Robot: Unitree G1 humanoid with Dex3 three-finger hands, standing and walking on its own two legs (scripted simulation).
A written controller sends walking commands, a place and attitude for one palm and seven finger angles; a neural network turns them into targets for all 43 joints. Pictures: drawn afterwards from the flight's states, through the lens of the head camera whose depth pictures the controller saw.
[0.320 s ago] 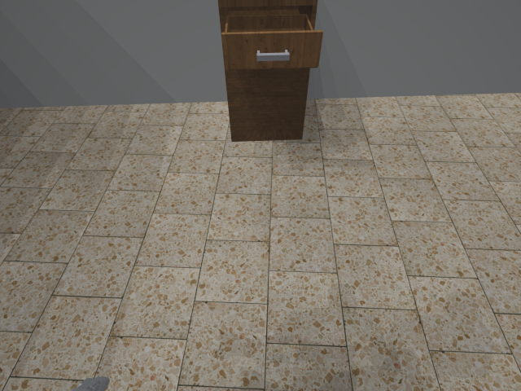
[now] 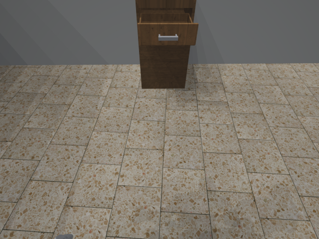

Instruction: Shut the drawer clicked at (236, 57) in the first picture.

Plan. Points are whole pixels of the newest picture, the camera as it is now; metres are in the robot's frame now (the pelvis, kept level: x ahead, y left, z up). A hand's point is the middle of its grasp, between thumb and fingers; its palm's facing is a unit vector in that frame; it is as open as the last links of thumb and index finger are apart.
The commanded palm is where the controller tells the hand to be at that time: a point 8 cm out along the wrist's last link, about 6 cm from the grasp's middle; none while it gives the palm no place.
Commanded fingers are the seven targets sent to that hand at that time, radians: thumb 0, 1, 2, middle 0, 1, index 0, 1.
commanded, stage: stand and wait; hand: left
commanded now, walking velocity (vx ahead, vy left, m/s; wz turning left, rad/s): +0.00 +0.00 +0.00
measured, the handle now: (168, 36) +1.32 +0.02 -0.08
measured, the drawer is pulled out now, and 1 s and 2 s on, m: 0.30 0.30 0.30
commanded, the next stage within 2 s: look at it before walking up in 0.62 s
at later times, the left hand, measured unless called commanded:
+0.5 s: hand out of the picture +0.06 +0.25 -0.15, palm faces -0.03 -0.94 -0.33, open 7.4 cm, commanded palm none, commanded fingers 0.00 0.90 0.90 -0.20 -0.30 -0.20 -0.30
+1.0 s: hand out of the picture +0.06 +0.25 -0.15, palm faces -0.03 -0.94 -0.33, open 7.4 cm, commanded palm none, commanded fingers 0.00 0.90 0.90 -0.20 -0.30 -0.20 -0.30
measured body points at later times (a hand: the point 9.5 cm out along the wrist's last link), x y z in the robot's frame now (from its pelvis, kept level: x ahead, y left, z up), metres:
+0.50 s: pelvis -0.01 +0.00 +0.00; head -0.01 +0.00 +0.45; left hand +0.06 +0.30 -0.13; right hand +0.06 -0.29 -0.13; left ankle -0.01 +0.14 -0.74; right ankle -0.01 -0.10 -0.74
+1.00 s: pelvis -0.01 +0.01 +0.01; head -0.01 +0.01 +0.46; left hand +0.06 +0.30 -0.13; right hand +0.06 -0.29 -0.13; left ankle -0.01 +0.14 -0.74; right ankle -0.01 -0.10 -0.74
